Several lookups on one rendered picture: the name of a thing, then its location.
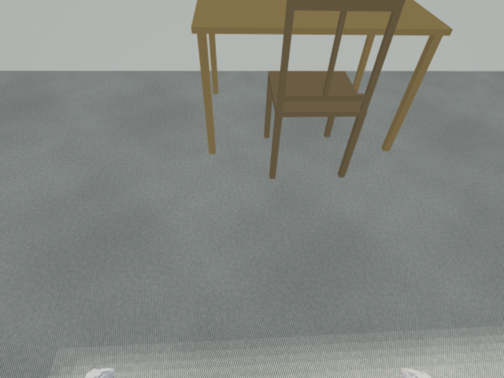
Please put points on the chair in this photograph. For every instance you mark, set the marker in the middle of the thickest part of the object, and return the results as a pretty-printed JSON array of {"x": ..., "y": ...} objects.
[{"x": 324, "y": 93}]

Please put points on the table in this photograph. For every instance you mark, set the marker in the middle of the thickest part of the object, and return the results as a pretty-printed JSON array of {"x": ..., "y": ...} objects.
[{"x": 268, "y": 17}]

